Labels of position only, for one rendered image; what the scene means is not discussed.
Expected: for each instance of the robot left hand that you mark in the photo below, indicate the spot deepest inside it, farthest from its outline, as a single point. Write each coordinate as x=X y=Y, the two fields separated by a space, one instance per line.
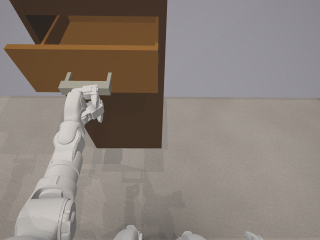
x=76 y=109

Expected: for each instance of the left robot forearm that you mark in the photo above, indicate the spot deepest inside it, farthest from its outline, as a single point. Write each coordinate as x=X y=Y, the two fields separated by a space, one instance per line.
x=62 y=173

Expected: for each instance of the robot shin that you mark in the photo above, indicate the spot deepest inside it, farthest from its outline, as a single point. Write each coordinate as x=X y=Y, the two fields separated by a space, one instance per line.
x=186 y=232
x=131 y=227

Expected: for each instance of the left robot shin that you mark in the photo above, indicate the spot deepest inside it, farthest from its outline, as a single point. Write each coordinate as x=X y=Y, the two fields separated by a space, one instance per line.
x=131 y=227

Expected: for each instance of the handle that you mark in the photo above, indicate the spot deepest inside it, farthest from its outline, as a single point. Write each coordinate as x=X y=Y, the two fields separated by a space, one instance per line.
x=67 y=85

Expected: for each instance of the cabinet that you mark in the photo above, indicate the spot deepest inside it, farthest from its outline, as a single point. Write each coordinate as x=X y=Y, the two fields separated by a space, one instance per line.
x=130 y=120

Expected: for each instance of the drawer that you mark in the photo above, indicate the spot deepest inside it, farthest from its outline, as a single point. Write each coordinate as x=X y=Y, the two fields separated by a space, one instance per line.
x=90 y=47

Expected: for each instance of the right robot shin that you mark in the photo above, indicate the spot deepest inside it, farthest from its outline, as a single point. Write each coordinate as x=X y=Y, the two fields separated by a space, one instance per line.
x=186 y=232

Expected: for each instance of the robot left upper arm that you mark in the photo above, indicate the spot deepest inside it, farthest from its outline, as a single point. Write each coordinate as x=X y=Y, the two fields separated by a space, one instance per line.
x=47 y=219

